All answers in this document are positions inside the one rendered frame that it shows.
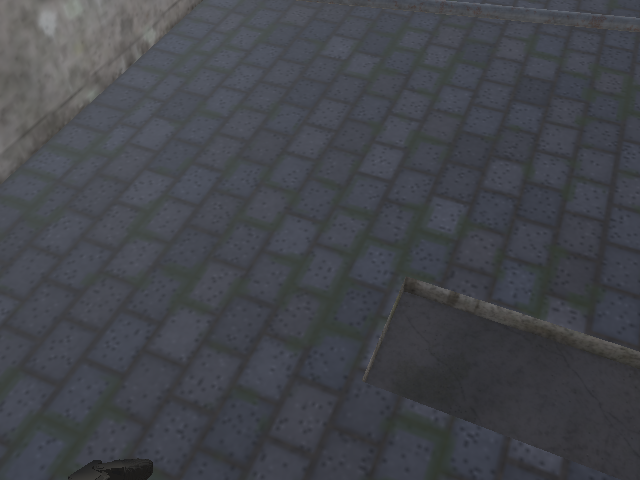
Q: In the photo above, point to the robot left hand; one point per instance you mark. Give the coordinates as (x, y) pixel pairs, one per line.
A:
(127, 469)

